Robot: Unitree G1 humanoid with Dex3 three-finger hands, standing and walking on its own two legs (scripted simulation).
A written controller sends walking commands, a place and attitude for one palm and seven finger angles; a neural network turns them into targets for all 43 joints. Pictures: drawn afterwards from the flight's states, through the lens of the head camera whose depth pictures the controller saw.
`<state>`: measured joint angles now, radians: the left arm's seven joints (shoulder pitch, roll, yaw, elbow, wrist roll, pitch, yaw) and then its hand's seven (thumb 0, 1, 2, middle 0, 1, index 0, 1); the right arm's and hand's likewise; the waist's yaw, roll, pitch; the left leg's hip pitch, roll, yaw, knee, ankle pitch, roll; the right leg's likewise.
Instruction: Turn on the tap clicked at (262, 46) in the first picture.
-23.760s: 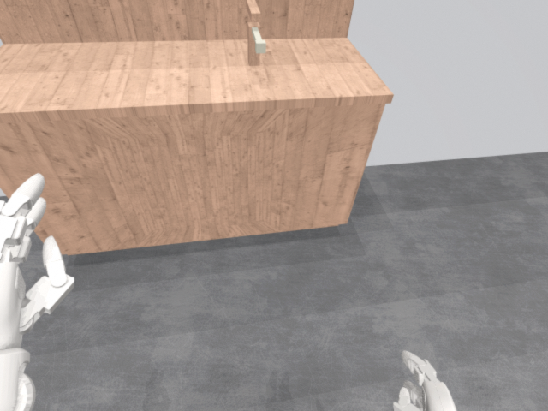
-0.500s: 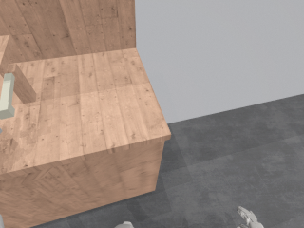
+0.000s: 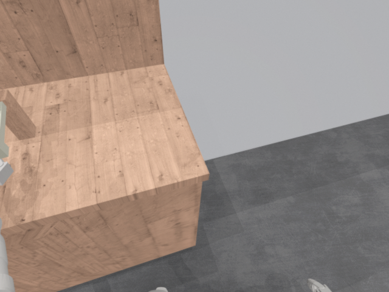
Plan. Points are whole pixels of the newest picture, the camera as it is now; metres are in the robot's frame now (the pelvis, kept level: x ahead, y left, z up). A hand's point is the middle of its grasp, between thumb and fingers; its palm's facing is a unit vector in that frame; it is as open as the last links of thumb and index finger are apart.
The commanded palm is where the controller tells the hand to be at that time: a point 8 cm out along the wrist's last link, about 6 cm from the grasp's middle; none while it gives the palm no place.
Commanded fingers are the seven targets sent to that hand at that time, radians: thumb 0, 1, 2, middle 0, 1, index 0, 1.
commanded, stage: push the lever round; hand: left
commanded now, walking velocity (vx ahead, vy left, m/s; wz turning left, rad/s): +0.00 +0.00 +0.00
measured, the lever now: out of the picture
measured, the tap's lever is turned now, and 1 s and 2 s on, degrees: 6 16 42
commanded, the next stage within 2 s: none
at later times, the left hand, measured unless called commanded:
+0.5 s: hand (20, 167) +0.32 +0.35 +0.09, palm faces +0.63 -0.77 -0.08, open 7.8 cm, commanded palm +0.27 +0.37 +0.10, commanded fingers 0.00 0.90 0.90 -0.15 -0.15 -0.15 -0.15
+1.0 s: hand (40, 160) +0.33 +0.32 +0.09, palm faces +0.71 -0.71 -0.06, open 7.9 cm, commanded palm +0.29 +0.33 +0.10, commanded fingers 0.00 0.90 0.90 -0.15 -0.15 -0.15 -0.15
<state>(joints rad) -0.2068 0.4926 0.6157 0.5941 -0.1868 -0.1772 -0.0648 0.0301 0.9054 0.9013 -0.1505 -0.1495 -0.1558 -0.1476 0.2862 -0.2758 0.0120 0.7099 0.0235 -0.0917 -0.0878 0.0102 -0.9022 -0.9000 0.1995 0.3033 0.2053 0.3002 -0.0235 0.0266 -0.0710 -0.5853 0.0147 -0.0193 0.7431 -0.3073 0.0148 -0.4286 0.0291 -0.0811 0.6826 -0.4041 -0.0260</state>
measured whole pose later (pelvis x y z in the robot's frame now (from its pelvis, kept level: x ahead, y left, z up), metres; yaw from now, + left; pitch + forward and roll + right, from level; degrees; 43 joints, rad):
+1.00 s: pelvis +0.00 -0.01 +0.00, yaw +1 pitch +7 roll -1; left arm -0.24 0.29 0.47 0.46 -0.11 -0.13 0.31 0.06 0.90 0.90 -0.15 -0.15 -0.14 -0.15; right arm 0.24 -0.25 0.00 0.73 0.01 -0.06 -0.07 0.01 -0.90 -0.90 0.20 0.30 0.20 0.30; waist -0.01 0.03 -0.07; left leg -0.54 0.01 -0.03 0.73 -0.30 0.00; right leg -0.39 0.03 -0.09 0.69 -0.41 -0.04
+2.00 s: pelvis +0.00 -0.02 +0.00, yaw +1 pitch +8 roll -1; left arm -0.53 0.17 0.43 0.68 0.05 -0.08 0.73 0.03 0.88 0.90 -0.15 -0.15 -0.11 -0.14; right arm 0.23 -0.23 -0.02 0.77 -0.04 0.02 -0.02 0.01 -0.90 -0.90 0.20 0.30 0.20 0.30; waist -0.05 0.03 -0.11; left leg -0.58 0.01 -0.05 0.74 -0.30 -0.01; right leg -0.42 0.03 -0.11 0.71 -0.42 -0.05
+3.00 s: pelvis +0.02 -0.01 +0.00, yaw +1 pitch +11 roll -2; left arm -0.70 0.22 0.51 0.88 0.10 -0.12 0.78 0.01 0.90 0.90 -0.15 -0.15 -0.14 -0.14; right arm 0.30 -0.23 -0.04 0.77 -0.08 0.07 0.06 0.01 -0.91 -0.90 0.20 0.30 0.20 0.30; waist -0.09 0.03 -0.14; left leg -0.62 0.02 -0.03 0.76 -0.34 0.00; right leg -0.46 0.03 -0.09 0.70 -0.44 -0.04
